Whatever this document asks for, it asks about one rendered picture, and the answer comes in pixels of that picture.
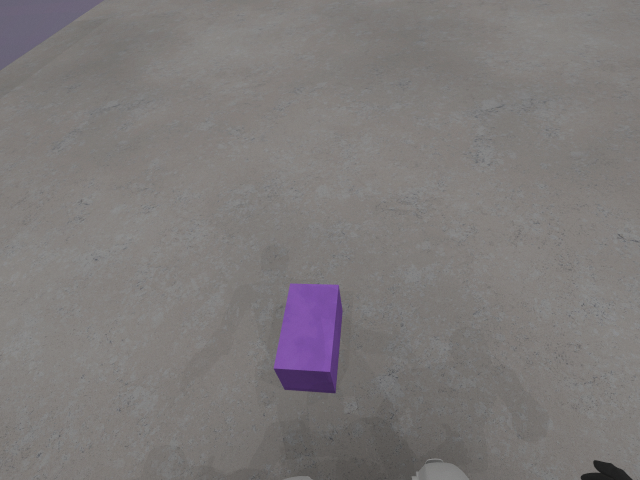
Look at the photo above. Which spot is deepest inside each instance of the carton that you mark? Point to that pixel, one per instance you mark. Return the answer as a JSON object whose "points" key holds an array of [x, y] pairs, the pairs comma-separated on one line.
{"points": [[308, 349]]}

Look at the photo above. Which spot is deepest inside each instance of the robot right hand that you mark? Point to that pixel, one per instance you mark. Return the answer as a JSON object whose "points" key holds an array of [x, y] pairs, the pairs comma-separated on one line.
{"points": [[607, 472]]}

